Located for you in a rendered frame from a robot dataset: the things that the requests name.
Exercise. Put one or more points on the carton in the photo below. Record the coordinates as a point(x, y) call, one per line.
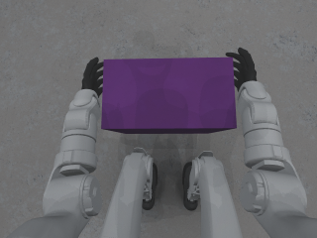
point(168, 96)

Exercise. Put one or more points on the robot right shin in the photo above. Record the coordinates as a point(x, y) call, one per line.
point(193, 192)

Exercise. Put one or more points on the right robot forearm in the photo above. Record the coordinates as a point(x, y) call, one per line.
point(264, 149)

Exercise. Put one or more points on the left robot forearm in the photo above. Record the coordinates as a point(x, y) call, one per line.
point(78, 139)

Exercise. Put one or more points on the robot left shin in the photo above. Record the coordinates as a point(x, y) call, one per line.
point(148, 188)

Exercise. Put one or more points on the robot right hand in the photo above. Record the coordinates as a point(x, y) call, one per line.
point(245, 67)

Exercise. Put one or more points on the robot left hand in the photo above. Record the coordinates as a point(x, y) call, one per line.
point(90, 77)

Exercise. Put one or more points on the robot left upper arm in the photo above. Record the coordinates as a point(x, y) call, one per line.
point(69, 203)

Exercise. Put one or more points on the robot shin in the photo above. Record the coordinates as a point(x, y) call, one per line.
point(193, 192)
point(148, 188)

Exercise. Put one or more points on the robot right upper arm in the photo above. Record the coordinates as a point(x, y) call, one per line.
point(278, 202)

